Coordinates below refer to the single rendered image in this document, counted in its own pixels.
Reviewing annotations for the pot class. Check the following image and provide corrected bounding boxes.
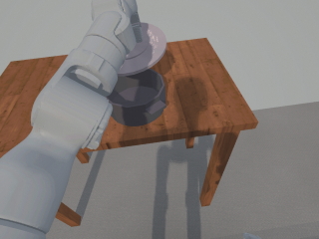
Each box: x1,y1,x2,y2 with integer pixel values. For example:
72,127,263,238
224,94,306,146
105,69,166,126

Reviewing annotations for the table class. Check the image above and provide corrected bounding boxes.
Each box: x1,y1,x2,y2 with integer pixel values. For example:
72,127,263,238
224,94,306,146
0,38,259,227

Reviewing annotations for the left robot forearm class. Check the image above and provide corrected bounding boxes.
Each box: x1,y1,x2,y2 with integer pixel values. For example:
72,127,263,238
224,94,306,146
31,0,137,126

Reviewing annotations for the left robot hand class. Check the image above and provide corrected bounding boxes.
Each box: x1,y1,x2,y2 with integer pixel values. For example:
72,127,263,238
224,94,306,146
126,0,144,43

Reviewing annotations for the lid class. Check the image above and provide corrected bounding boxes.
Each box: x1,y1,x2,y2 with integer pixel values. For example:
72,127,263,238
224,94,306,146
117,22,167,77

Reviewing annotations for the robot left upper arm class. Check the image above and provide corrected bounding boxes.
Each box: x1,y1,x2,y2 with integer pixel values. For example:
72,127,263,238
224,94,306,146
0,76,113,239

